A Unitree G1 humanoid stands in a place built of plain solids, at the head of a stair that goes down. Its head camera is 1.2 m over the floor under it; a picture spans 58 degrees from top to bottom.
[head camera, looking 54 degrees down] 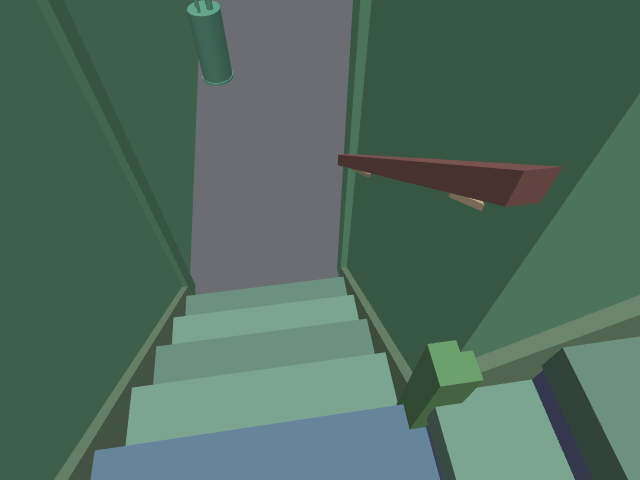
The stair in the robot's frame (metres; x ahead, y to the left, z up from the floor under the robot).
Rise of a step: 0.20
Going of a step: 0.22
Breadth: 0.83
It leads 7 degrees to the left of straight ahead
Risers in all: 5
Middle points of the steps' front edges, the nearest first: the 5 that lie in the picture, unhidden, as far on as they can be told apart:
0.27 0.17 0.00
0.49 0.19 -0.20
0.71 0.22 -0.40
0.93 0.25 -0.59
1.15 0.28 -0.79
